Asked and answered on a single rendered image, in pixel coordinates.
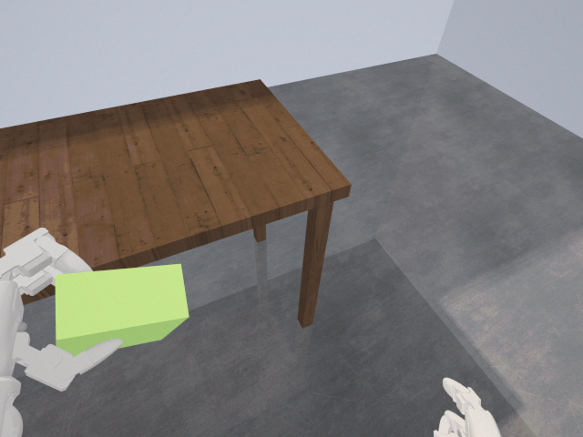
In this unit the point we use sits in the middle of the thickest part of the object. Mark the robot left forearm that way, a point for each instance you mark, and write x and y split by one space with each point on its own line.
11 424

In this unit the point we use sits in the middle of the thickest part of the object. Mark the robot left hand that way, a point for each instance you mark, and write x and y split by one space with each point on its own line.
30 265

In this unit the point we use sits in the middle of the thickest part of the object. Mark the table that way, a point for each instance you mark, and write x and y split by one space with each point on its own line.
125 186

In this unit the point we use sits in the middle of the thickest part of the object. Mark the sponge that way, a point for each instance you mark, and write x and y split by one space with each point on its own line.
136 305

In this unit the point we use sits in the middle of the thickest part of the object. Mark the robot right hand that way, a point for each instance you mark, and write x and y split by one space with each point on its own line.
477 422

